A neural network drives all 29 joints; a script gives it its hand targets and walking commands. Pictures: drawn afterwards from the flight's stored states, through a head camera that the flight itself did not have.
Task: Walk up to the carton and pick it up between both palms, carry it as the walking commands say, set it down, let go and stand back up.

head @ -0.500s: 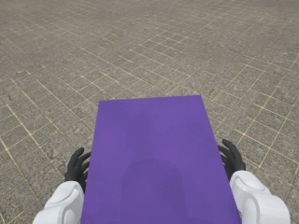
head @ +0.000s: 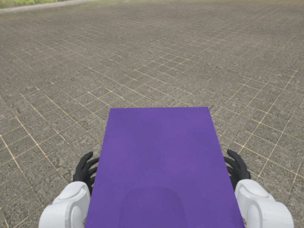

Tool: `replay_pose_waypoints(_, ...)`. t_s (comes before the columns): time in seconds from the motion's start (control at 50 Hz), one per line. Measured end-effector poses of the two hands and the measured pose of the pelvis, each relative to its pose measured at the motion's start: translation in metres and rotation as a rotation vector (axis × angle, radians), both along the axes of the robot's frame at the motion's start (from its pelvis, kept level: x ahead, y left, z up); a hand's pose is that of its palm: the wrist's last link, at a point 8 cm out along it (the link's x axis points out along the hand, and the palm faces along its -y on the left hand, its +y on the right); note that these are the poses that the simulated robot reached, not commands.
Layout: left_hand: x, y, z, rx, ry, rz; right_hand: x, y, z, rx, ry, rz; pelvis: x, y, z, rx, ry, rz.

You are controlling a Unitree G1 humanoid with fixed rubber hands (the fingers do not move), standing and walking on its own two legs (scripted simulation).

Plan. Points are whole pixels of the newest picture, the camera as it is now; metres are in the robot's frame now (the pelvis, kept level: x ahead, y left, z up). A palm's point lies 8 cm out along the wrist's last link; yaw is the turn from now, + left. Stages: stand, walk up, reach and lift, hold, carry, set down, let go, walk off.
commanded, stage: carry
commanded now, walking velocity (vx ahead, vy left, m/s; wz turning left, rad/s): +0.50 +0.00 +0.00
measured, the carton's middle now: (160, 182) +0.27 +0.00 +0.03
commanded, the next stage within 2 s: none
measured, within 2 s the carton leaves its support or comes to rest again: neither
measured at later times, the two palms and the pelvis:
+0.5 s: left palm (79, 141) +0.38 +0.23 +0.08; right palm (198, 135) +0.37 -0.12 +0.09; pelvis +0.15 +0.05 +0.01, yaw +0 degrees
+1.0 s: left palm (100, 89) +0.66 +0.21 +0.08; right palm (185, 82) +0.68 -0.14 +0.09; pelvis +0.44 +0.03 +0.01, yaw +2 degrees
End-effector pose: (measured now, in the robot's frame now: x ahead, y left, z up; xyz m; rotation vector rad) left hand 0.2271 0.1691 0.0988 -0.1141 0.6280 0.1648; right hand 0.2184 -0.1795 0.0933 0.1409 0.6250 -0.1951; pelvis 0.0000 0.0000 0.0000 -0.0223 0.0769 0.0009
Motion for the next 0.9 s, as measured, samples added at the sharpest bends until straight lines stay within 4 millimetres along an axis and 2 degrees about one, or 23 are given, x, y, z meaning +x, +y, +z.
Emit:
replay_pose_waypoints(0.1,0.005,0.001,-0.007,-0.023,0.052,0.031,0.013,0.001,-0.002,0.010,0.052,0.005,0.011,0.001,0.007,0.022,0.005,0.009)
replay_pose_waypoints(0.2,0.027,0.020,-0.008,-0.040,0.041,0.065,0.044,0.020,0.000,0.020,0.040,0.018,0.035,0.013,0.007,0.030,0.016,0.014)
replay_pose_waypoints(0.3,0.067,0.049,-0.018,-0.036,0.009,0.072,0.089,0.050,-0.006,0.002,0.009,0.041,0.072,0.035,-0.007,0.023,0.005,0.013)
replay_pose_waypoints(0.34,0.083,0.057,-0.022,-0.022,0.028,0.057,0.104,0.058,-0.011,0.009,0.027,0.031,0.086,0.041,-0.007,0.025,0.002,0.006)
replay_pose_waypoints(0.48,0.142,0.058,-0.018,-0.068,0.075,0.047,0.147,0.058,-0.006,0.016,0.074,-0.022,0.143,0.051,0.010,-0.016,0.019,0.007)
replay_pose_waypoints(0.56,0.185,0.052,-0.011,-0.064,0.040,0.031,0.187,0.052,0.002,0.014,0.038,-0.030,0.182,0.047,0.012,-0.025,0.021,0.011)
replay_pose_waypoints(0.64,0.232,0.043,-0.008,-0.044,0.010,0.026,0.236,0.043,0.004,0.015,0.008,-0.019,0.230,0.037,0.007,-0.019,0.024,0.008)
replay_pose_waypoints(0.7,0.270,0.032,-0.013,-0.027,-0.010,0.031,0.278,0.032,-0.004,0.012,-0.010,0.000,0.271,0.024,-0.005,-0.009,0.015,0.015)
replay_pose_waypoints(0.76,0.305,0.023,-0.025,-0.030,0.002,0.057,0.323,0.023,-0.017,-0.017,0.000,0.046,0.306,0.015,-0.016,-0.022,0.005,0.032)
replay_pose_waypoints(0.82,0.330,0.022,-0.030,-0.021,0.072,0.084,0.356,0.023,-0.023,-0.012,0.070,0.073,0.337,0.012,-0.008,-0.009,0.004,0.038)
replay_pose_waypoints(0.9,0.365,0.029,-0.023,-0.035,0.098,0.122,0.398,0.030,-0.019,0.033,0.095,0.063,0.381,0.013,0.005,0.022,0.013,0.039)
